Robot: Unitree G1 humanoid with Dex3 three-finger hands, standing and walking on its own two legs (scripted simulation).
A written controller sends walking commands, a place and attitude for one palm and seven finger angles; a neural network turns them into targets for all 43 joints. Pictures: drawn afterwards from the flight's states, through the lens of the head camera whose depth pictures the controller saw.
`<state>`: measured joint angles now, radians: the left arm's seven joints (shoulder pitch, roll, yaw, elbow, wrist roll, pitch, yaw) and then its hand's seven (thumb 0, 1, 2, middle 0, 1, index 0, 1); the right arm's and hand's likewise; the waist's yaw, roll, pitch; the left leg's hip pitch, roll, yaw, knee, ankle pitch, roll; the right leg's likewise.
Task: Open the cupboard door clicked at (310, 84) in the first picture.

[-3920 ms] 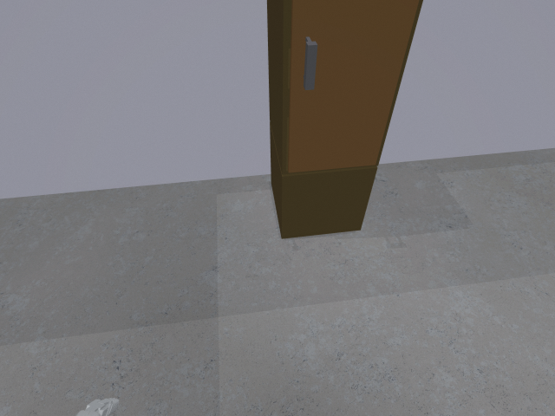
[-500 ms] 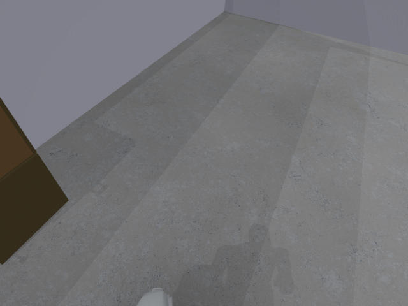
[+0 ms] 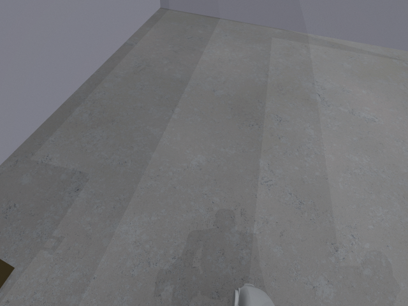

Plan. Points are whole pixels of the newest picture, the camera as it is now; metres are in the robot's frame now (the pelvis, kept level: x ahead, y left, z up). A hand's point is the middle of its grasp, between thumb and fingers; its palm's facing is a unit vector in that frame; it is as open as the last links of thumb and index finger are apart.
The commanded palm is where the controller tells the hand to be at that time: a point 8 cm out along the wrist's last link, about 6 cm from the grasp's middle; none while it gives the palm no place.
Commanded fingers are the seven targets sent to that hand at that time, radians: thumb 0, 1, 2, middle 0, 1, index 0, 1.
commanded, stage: walk to a spot facing it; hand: left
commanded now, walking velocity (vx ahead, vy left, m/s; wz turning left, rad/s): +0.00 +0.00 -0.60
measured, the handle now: out of the picture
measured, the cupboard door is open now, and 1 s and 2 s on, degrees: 0 0 0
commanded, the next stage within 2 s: turn to face it in 0.02 s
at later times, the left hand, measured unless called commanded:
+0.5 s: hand (153, 266) +0.23 +0.13 -0.16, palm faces +0.05 -0.98 -0.17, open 7.3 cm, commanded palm none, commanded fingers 0.00 0.90 0.90 -0.20 -0.30 -0.20 -0.30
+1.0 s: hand out of the picture +0.11 +0.24 -0.17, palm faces +0.35 -0.90 -0.26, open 7.4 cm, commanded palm none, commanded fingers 0.00 0.90 0.90 -0.20 -0.30 -0.20 -0.30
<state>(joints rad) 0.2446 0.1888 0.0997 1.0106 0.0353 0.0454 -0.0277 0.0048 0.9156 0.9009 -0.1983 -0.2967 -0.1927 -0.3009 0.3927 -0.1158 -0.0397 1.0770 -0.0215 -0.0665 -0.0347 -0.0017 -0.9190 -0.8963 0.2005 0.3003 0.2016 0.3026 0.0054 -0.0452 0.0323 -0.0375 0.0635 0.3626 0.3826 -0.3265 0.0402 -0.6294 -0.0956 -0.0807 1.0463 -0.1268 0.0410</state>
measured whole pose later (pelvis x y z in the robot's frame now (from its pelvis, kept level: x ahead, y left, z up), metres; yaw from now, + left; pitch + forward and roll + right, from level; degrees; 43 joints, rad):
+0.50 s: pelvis +0.11 -0.04 -0.01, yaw +2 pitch -1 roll +0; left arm 0.11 0.12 0.03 0.96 0.02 -0.01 0.03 -0.01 0.93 0.90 -0.21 -0.30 -0.20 -0.30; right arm 0.27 -0.16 -0.06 1.02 -0.02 0.05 -0.01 0.01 -0.93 -0.90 0.20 0.30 0.20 0.30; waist -0.03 0.01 0.03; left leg -0.46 0.12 0.07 1.00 -0.42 -0.06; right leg -0.25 -0.05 -0.29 0.52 -0.25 -0.07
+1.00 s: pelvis +0.10 +0.00 +0.00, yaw +18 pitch +1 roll -2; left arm 0.18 0.26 0.09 0.95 0.02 0.06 0.02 0.01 0.91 0.90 -0.20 -0.30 -0.19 -0.30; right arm 0.23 -0.18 -0.05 0.95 -0.03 0.02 0.00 0.00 -0.90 -0.90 0.20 0.30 0.21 0.30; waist -0.01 -0.01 0.05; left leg -0.31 -0.01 0.00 0.45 -0.16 0.05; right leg -0.45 -0.08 -0.01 1.00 -0.39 0.10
